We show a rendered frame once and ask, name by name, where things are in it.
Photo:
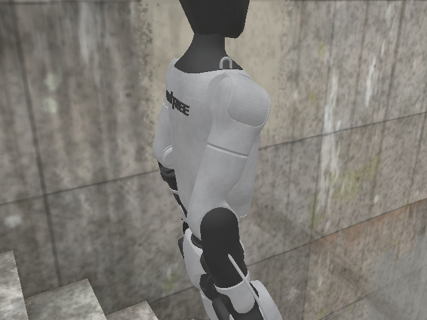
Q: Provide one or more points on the right robot upper arm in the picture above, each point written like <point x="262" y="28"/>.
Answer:
<point x="239" y="110"/>

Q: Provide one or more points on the left robot hand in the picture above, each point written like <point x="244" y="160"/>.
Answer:
<point x="185" y="226"/>

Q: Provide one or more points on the robot left forearm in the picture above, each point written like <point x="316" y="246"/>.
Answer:
<point x="168" y="175"/>

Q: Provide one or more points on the humanoid robot torso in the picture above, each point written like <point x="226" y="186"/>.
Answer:
<point x="189" y="98"/>

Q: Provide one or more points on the left robot upper arm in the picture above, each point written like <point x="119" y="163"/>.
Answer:
<point x="162" y="149"/>

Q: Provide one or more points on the robot right forearm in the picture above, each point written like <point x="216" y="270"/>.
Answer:
<point x="220" y="237"/>

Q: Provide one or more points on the humanoid robot head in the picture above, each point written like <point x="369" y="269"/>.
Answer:
<point x="211" y="21"/>

